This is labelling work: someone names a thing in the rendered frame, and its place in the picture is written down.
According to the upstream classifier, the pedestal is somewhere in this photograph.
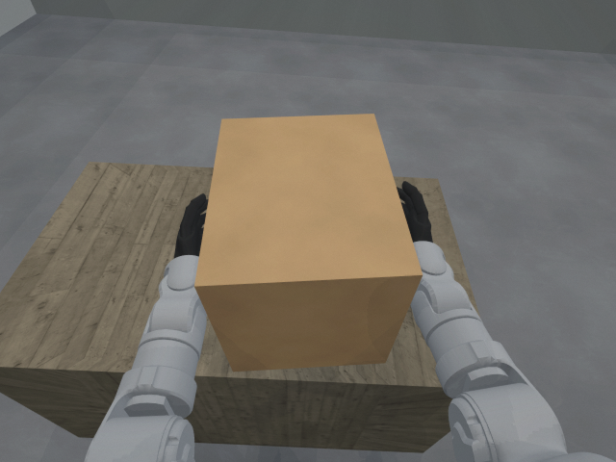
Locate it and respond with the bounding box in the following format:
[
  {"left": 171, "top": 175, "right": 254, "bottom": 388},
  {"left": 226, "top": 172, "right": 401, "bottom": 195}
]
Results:
[{"left": 0, "top": 162, "right": 480, "bottom": 453}]

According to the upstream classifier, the carton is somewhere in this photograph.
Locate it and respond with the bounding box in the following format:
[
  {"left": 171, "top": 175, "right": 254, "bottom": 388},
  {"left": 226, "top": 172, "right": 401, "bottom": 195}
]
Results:
[{"left": 194, "top": 114, "right": 423, "bottom": 372}]

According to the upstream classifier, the robot left upper arm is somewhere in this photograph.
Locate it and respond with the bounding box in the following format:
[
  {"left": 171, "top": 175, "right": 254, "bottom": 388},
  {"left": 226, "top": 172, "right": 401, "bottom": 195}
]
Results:
[{"left": 87, "top": 415, "right": 195, "bottom": 462}]

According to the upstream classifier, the robot right hand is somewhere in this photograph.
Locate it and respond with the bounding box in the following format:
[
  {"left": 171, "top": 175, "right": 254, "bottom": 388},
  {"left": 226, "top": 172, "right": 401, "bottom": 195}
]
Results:
[{"left": 397, "top": 181, "right": 433, "bottom": 243}]

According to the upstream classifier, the robot left forearm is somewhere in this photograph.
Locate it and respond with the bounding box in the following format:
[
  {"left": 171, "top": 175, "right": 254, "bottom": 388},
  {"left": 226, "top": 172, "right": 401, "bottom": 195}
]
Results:
[{"left": 84, "top": 255, "right": 207, "bottom": 462}]

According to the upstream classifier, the robot left hand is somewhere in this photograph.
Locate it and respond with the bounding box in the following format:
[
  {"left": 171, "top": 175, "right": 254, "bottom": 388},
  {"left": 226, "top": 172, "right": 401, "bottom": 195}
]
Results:
[{"left": 174, "top": 193, "right": 209, "bottom": 258}]

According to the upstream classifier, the robot right forearm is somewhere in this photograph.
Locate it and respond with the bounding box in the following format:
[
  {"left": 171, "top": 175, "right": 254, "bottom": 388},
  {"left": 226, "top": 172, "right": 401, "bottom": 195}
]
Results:
[{"left": 410, "top": 241, "right": 567, "bottom": 451}]

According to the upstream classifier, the robot right upper arm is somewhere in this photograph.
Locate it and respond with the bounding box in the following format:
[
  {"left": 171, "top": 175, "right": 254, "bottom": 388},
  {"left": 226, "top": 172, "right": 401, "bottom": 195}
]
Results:
[{"left": 449, "top": 383, "right": 615, "bottom": 462}]

